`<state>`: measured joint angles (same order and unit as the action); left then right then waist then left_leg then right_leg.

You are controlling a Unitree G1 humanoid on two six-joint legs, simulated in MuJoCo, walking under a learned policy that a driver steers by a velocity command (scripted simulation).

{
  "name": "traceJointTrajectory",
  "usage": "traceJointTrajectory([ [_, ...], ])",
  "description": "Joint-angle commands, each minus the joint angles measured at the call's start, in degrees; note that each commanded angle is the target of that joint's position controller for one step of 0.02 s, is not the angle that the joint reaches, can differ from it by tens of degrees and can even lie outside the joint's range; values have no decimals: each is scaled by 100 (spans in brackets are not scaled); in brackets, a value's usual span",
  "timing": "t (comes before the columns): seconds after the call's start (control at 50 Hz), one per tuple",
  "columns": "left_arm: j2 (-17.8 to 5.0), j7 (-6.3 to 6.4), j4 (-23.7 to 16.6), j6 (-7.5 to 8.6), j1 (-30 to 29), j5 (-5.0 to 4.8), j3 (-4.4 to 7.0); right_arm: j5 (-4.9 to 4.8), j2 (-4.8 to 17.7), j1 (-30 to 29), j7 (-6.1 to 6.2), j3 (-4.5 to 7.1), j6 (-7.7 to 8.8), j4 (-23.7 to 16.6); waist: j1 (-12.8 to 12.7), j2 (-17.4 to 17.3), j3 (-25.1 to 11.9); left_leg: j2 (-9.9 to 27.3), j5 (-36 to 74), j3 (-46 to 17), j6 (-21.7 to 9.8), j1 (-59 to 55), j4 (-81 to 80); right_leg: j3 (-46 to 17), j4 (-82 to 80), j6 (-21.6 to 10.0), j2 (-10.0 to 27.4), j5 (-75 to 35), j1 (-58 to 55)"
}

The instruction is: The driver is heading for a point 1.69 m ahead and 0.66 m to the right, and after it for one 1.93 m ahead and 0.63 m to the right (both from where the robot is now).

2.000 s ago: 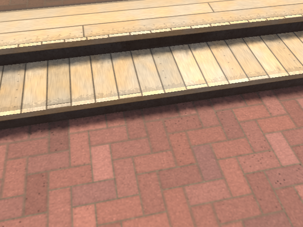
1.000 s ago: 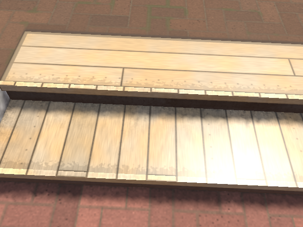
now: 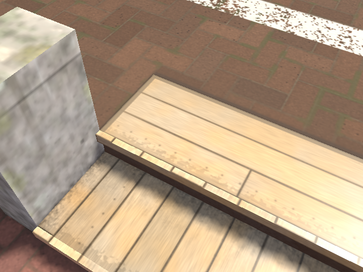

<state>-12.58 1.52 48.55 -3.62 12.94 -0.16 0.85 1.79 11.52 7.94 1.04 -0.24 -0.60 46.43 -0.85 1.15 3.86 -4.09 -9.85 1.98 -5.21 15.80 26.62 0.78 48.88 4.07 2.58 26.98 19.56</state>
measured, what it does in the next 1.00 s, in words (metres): steps on the spot, turning right: right foot, then left foot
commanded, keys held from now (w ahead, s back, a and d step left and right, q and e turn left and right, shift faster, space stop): e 0.92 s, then no key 0.08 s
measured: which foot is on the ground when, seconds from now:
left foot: down 0.00-0.16, up 0.18-0.46, down 0.48-1.00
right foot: up 0.00-0.10, down 0.12-0.48, up 0.50-0.98, down 1.00-1.00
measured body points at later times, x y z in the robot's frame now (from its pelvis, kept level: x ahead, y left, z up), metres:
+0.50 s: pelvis +0.00 +0.02 -0.01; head +0.03 +0.02 +0.44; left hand +0.21 +0.26 -0.11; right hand +0.07 -0.28 -0.11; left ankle +0.02 +0.12 -0.74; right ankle -0.04 -0.13 -0.73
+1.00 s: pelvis -0.04 +0.01 -0.01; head -0.02 -0.01 +0.44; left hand +0.27 +0.12 -0.08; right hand -0.08 -0.30 -0.11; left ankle +0.02 +0.12 -0.74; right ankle -0.11 -0.08 -0.74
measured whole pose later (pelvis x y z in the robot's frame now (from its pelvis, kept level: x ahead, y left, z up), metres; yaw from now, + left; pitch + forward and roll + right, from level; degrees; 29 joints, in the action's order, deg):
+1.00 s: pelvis -0.04 +0.01 -0.01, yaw -33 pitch +1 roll +1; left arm -15.2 -0.6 34.1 -3.6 6.4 -0.8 3.8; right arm -0.4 16.5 10.1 2.6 4.4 -1.2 39.0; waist 1.8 -0.1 1.8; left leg 6.7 -17.7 13.4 0.7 15.8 33.3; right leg 2.8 33.8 0.5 2.1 16.7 16.8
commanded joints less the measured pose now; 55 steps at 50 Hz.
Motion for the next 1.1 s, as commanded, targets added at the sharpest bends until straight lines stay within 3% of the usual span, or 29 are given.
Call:
traceJointTrajectory([
  [0.02,-667,92,-267,83,-47,-84,180,-74,1017,-326,108,278,-23,-390,108,-749,-739,1748,573,-1413,-799,-340,-695,-12,-746,105,45,-185,-523],
  [0.08,-662,78,-206,149,49,-69,207,-219,1140,-188,227,389,-142,-343,92,-609,-348,1621,-264,-1405,-582,-305,-670,214,-1538,-128,-143,-698,-370],
  [0.12,-784,65,-281,155,35,3,241,-255,1094,-82,266,446,-132,-332,76,-160,-310,1420,-386,-1097,-242,-262,-313,-75,-1972,-400,-38,-1569,-375],
  [0.14,-1112,80,-285,170,60,9,338,-148,921,-30,276,443,-116,-446,235,547,-362,975,-405,-487,31,-145,72,-677,-1914,-699,311,-2381,-279],
  [0.16,-1150,87,-357,216,64,4,396,-75,804,-241,308,445,-128,-474,91,869,-339,436,-518,208,383,-40,808,-1514,-2442,-1137,759,-2283,-94],
  [0.2,-1222,140,-485,344,-71,149,427,-127,547,-672,335,445,-142,-576,-142,1483,-218,-104,-1889,-27,788,762,2714,-2777,-3120,-1946,1503,-3191,-322],
  [0.22,-1183,141,-523,457,-54,210,425,-216,710,-667,314,529,-175,-563,-156,1279,-269,-91,-2649,-395,920,1384,3874,-2846,-3003,-2165,1631,-4100,-750],
  [0.26,-1274,155,-576,531,-220,42,502,-204,766,-377,255,566,-157,-517,55,418,-523,189,-2421,-724,1044,2042,4254,-2371,-2472,-1858,1436,-5101,-1553],
  [0.28,-1207,182,-604,469,-280,-29,508,-171,730,-473,238,546,-101,-544,33,265,-622,243,-2275,-660,1108,2120,3845,-2250,-2361,-1682,1299,-5169,-1803],
  [0.34,-1240,248,-677,207,-257,-28,563,-250,462,-621,130,428,40,-607,-83,472,-914,206,-1891,-414,1203,1658,2524,-2140,-2196,-1512,1026,-5314,-2002],
  [0.38,-1303,252,-800,111,-353,-31,605,-325,551,-446,76,424,62,-554,-97,726,-1026,112,-1550,-324,1200,936,1771,-2164,-2230,-1446,938,-5272,-1663],
  [0.42,-1299,229,-882,75,-450,-77,619,-328,714,-191,34,471,59,-487,-55,994,-1000,23,-1160,-239,1165,439,1071,-2316,-2273,-1359,847,-4897,-1393],
  [0.46,-1178,218,-975,85,-645,-161,582,-277,793,163,18,532,81,-375,197,929,-900,-13,31,-116,1027,-329,-343,-2313,-2163,-1082,535,-3663,-976],
  [0.48,-1024,213,-971,101,-512,-108,549,-225,960,338,36,600,83,-325,193,551,-950,321,444,-422,910,-1062,-656,-2117,-1738,-867,239,-2610,-403],
  [0.5,-595,160,-958,120,-231,51,466,-131,1490,599,123,709,37,-324,28,-958,-987,1781,2350,-1923,307,-1848,-688,-1210,-118,-378,-577,76,888],
  [0.52,-828,176,-1053,189,-6,-40,549,145,1614,404,76,694,51,-518,-22,-1616,-1173,2990,2772,-3228,-784,-1198,-841,-1025,1619,-46,-857,1585,1321],
  [0.54,-1263,156,-886,175,129,-108,686,186,1291,-57,51,586,96,-745,-157,-950,-918,2870,2111,-2957,-1070,-813,-949,-1124,2811,42,-538,1299,1371],
  [0.58,-1254,178,-745,73,17,-124,729,43,883,-641,74,466,126,-893,-273,-486,-441,2042,946,-1682,-628,-430,-854,-903,3392,103,-412,452,1672],
  [0.6,-1145,177,-781,58,-107,-83,699,-39,825,-648,141,440,118,-881,-180,-492,-315,1838,779,-1385,-602,-406,-843,-848,3512,190,-396,14,1764],
  [0.64,-977,134,-1001,109,-500,-105,637,-43,809,-233,293,400,93,-815,64,-695,-288,1648,561,-979,-678,-625,-924,-668,3158,327,-380,-596,1940],
  [0.72,-837,85,-1342,116,-808,-82,533,-26,1010,369,399,480,45,-809,318,-799,-644,2112,1553,-988,-988,-1643,-875,-534,2126,549,-172,-433,2182],
  [0.86,-666,-142,-1698,41,-789,-62,396,-88,1269,33,279,640,3,-1122,254,-1009,-709,2225,1479,-173,-890,-808,-863,65,461,207,150,-292,819],
  [0.96,-642,-239,-1722,29,-414,-75,446,-280,1348,31,169,695,-11,-1081,38,-869,-826,2262,1468,59,-477,-681,-167,445,-1614,-389,-108,-946,-225],
  [0.98,-719,-209,-1615,45,-175,-50,491,-298,1181,257,143,651,-21,-962,-5,-643,-870,2060,1244,266,-199,-440,258,450,-2338,-549,-335,-1453,-806],
  [1.0,-1036,-154,-1589,81,51,-25,586,-197,909,461,92,570,-7,-899,16,239,-992,1655,245,756,264,420,1386,-266,-2637,-752,22,-2903,-1786],
  [1.02,-1490,-53,-1789,150,154,84,603,106,439,325,6,365,5,-1178,119,1961,-1103,969,-2993,925,907,2220,3345,-2353,-2397,-1555,1732,-5711,-2590],
  [1.04,-1288,-141,-1842,316,161,299,533,-86,886,-99,69,510,-2,-1202,-346,1207,-1635,818,-3014,-166,1052,1957,4380,-2613,-2661,-2564,2305,-5228,-1541],
  [1.06,-1222,-190,-1800,422,-184,303,490,-273,1121,-248,77,591,-44,-1190,-169,768,-1165,908,-2613,-354,1049,2048,4520,-2017,-2790,-2376,1853,-4358,-1204],
  [1.1,-855,-170,-1761,478,-796,144,380,-163,1059,-66,126,608,-109,-948,141,468,-785,955,-1840,-440,1054,1989,4252,-1449,-2759,-1781,1279,-3591,-859],
])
